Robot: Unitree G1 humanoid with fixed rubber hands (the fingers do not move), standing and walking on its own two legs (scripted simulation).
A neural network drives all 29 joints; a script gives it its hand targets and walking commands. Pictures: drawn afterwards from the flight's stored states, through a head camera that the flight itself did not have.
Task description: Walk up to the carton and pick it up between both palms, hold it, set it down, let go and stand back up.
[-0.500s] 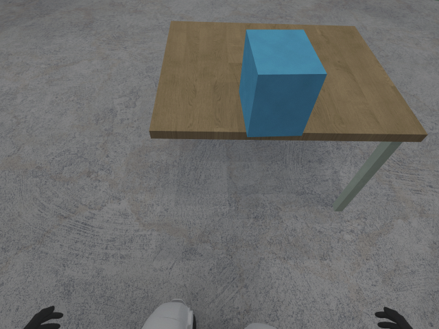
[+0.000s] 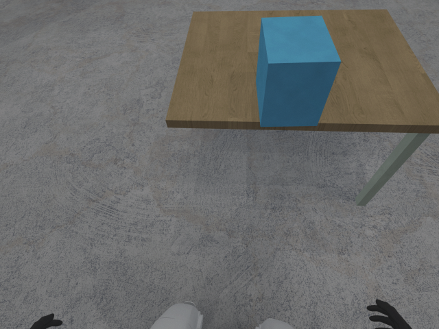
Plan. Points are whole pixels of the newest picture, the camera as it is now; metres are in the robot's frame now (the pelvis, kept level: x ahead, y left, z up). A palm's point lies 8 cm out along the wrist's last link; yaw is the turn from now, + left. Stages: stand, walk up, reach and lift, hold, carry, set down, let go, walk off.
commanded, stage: walk up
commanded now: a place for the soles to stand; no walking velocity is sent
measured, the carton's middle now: (289, 73) +0.81 -0.17 -0.04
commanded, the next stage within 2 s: none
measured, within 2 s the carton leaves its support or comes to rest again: neither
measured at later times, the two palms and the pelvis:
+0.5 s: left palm out of the picture +0.02 +0.34 -0.06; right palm out of the picture +0.13 -0.29 -0.08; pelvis -0.02 +0.01 +0.00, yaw +4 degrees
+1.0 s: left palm out of the picture +0.07 +0.35 -0.08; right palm (389, 316) +0.16 -0.28 -0.07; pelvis +0.00 +0.02 -0.01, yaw +6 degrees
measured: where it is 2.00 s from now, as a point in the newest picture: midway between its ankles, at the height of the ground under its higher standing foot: (260, 322)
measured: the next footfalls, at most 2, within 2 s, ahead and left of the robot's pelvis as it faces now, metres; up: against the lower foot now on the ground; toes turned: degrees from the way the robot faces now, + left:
left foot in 0.04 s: +0.06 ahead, +0.14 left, +0.00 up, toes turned +4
right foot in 1.54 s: +0.20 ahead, -0.23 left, +0.00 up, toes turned +2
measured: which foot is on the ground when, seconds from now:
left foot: up 0.00-0.02, down 0.04-1.00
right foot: down 0.00-1.00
